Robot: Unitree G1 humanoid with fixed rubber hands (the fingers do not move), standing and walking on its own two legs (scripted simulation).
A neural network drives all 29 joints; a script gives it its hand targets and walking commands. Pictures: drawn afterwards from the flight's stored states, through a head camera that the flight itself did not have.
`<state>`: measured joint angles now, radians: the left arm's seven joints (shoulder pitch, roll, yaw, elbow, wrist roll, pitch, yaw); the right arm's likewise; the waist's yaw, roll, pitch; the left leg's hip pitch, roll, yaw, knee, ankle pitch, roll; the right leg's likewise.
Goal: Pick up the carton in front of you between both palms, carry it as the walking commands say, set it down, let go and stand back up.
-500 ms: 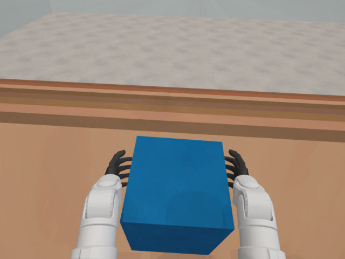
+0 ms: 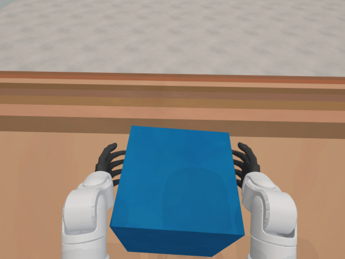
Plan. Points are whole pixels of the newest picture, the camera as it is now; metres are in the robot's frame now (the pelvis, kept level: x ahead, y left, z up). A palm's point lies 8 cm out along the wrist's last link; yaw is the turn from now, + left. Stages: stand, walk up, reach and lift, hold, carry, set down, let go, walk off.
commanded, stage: carry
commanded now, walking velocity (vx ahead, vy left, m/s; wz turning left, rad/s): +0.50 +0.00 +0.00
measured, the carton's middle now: (174, 196) +0.26 +0.00 +0.02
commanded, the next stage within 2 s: none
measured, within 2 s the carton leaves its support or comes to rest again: neither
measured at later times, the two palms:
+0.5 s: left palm (121, 92) +0.59 +0.16 +0.07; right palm (214, 88) +0.60 -0.14 +0.07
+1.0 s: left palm (135, 36) +0.94 +0.15 +0.09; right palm (205, 35) +0.95 -0.15 +0.09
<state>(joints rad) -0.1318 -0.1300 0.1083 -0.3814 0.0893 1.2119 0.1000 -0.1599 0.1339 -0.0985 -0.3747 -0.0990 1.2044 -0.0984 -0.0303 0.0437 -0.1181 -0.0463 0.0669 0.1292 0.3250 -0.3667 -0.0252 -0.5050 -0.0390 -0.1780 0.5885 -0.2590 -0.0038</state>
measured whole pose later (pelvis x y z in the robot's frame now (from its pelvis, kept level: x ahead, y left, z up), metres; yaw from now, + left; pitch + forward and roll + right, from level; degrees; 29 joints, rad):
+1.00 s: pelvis +0.66 +0.00 -0.02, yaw +1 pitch +2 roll +0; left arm -0.25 -0.12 0.12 -0.35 0.09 1.20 0.11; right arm -0.26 0.12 -0.13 -0.34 -0.10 1.18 -0.09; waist 0.00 0.02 -0.07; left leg 0.04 0.07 0.21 0.52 -0.54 -0.02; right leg -0.51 -0.04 -0.21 0.55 -0.07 -0.08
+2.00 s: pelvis +0.89 -0.01 +0.00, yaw +0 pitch +6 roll +1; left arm -0.62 -0.03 0.22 -0.01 0.07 1.21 0.13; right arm -0.66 0.04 -0.22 0.03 -0.07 1.17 -0.12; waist -0.02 0.00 0.01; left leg -0.33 -0.01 0.08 0.49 -0.22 0.06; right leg -0.20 0.00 -0.09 0.49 -0.33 -0.01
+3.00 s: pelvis +0.82 +0.00 +0.00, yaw -1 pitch +1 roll +0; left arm -0.65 0.00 0.18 0.21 0.06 1.23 0.13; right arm -0.67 0.00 -0.21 0.23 -0.07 1.20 -0.11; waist 0.00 0.00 -0.08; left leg -0.36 0.01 0.11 0.52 -0.19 0.05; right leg -0.24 0.00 -0.10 0.54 -0.33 -0.04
